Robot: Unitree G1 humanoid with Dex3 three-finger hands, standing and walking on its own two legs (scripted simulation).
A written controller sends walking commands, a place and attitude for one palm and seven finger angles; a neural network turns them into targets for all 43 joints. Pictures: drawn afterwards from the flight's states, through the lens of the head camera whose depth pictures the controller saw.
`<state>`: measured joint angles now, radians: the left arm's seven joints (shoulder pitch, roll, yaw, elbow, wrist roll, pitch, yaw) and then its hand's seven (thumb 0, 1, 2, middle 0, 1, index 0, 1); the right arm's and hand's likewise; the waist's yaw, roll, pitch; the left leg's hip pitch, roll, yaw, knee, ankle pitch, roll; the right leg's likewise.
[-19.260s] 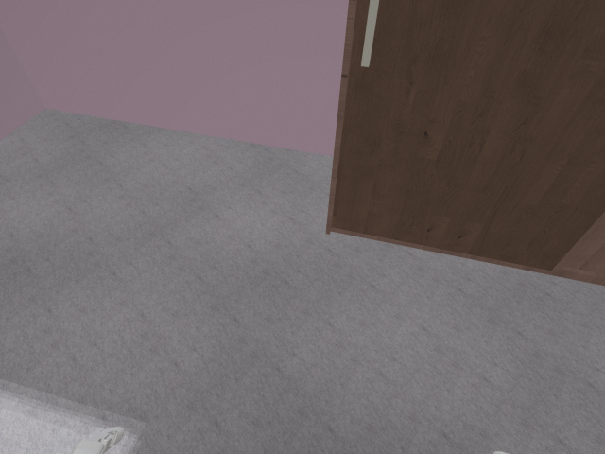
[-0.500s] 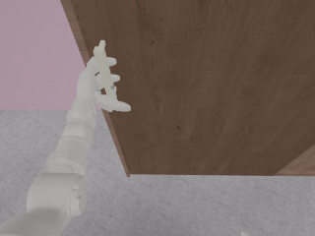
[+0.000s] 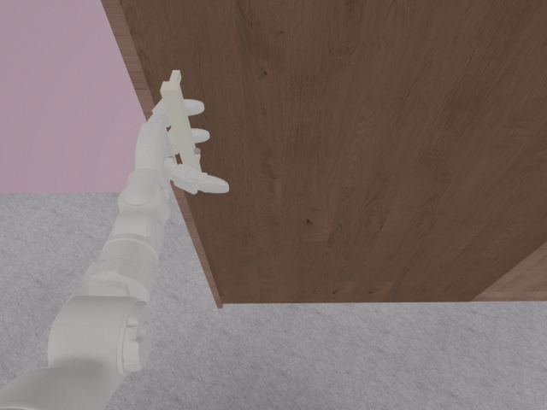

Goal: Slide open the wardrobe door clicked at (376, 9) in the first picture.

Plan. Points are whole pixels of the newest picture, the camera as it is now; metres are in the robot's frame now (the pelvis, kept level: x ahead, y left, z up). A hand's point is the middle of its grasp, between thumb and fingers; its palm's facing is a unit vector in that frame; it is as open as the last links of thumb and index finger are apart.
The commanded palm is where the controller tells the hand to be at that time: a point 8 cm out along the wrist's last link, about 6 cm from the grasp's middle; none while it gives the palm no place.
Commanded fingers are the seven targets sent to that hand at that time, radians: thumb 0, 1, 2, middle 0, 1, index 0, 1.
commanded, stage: grip the handle and tug to test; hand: left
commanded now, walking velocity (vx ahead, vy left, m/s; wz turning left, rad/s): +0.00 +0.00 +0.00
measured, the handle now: (185, 128) +0.51 +0.13 +0.13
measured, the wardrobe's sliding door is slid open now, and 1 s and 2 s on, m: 0.00 0.00 0.00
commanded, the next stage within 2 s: tug the door sideways, standing still in 1.44 s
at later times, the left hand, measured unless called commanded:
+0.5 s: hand (197, 149) +0.46 +0.11 +0.13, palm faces -0.02 -1.00 -0.01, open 8.8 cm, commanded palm +0.43 +0.16 +0.13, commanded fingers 0.00 0.67 0.80 -0.43 -1.37 -0.43 -1.37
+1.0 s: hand (195, 150) +0.46 +0.11 +0.13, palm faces -0.02 -1.00 -0.01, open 5.5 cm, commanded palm +0.43 +0.17 +0.13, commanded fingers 0.00 0.90 0.90 -0.45 -1.40 -0.45 -1.40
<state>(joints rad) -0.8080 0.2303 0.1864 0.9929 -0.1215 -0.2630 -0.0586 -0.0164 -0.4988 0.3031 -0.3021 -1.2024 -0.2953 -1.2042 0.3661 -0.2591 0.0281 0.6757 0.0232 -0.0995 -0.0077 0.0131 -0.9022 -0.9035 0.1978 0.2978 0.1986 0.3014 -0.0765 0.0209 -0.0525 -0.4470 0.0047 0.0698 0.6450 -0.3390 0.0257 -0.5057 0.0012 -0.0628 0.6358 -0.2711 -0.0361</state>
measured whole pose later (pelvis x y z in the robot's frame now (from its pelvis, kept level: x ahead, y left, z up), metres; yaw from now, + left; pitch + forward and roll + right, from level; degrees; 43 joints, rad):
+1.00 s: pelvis +0.01 +0.00 +0.00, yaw -1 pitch +8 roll +0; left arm -0.76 0.24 0.21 0.93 -0.12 -0.22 -0.08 0.01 0.73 0.81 -0.41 -1.40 -0.41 -1.40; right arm 0.35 -0.26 0.03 0.65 0.02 -0.07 -0.01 0.01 -0.90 -0.90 0.20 0.30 0.20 0.30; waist -0.08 0.02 -0.06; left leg -0.42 0.02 0.07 0.62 -0.34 0.02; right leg -0.48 0.02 -0.06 0.61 -0.27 -0.04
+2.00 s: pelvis +0.03 +0.01 +0.00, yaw +2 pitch +7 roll -1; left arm -0.66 0.12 0.04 0.68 -0.14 -0.08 0.08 0.02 0.75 0.83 -0.28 -1.35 -0.28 -1.38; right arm 0.31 -0.22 0.01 0.67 0.01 -0.09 0.01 0.01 -0.90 -0.90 0.20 0.30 0.20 0.30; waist -0.01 0.04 -0.06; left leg -0.38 -0.02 0.01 0.61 -0.35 0.03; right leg -0.42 -0.01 -0.09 0.59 -0.30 -0.02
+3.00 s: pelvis +0.03 -0.10 +0.00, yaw +4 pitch -1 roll +1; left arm -0.69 0.19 0.01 0.58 -0.10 -0.06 0.14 0.00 0.74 0.86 -0.35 -1.35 -0.22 -1.40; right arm 0.18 -0.25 -0.01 0.68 0.02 -0.05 -0.11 0.01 -0.90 -0.90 0.20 0.30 0.20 0.30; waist 0.03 0.01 0.16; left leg -0.31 0.08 0.09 0.64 -0.25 0.00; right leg -0.37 0.01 -0.12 0.72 -0.32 -0.07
